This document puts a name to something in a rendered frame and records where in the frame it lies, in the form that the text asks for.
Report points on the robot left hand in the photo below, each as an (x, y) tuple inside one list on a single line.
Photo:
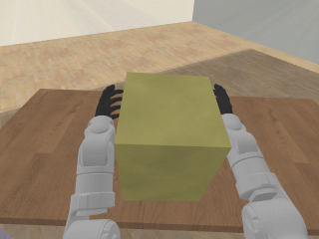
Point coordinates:
[(104, 106)]

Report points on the left robot upper arm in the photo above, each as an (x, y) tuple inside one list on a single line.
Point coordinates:
[(93, 229)]

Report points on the right robot forearm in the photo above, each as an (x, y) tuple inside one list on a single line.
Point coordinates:
[(254, 181)]

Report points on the carton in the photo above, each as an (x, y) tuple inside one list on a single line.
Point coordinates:
[(171, 139)]

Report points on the table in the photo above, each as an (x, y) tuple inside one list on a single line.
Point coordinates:
[(39, 149)]

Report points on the robot right hand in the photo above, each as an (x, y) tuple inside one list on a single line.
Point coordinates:
[(223, 100)]

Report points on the right robot upper arm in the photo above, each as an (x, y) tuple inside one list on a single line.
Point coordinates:
[(272, 219)]

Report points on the left robot forearm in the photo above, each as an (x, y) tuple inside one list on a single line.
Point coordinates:
[(95, 168)]

